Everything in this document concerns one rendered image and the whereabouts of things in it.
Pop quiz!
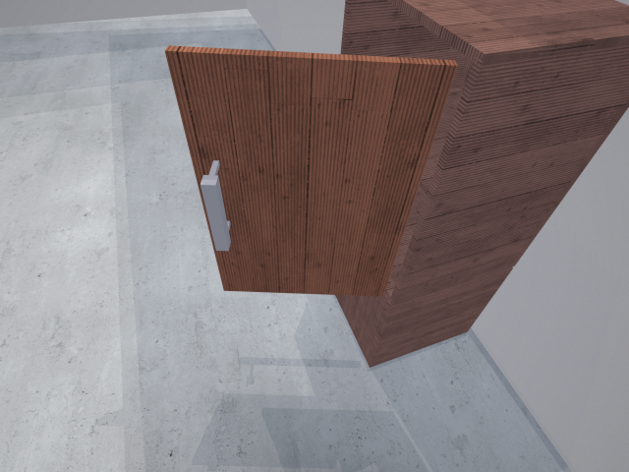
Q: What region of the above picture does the handle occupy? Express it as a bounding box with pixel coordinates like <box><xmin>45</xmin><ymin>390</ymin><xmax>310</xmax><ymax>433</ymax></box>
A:
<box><xmin>200</xmin><ymin>160</ymin><xmax>231</xmax><ymax>251</ymax></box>

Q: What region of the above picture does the cupboard door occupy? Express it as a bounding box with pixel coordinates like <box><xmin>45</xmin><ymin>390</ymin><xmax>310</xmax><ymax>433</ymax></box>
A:
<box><xmin>165</xmin><ymin>45</ymin><xmax>458</xmax><ymax>297</ymax></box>

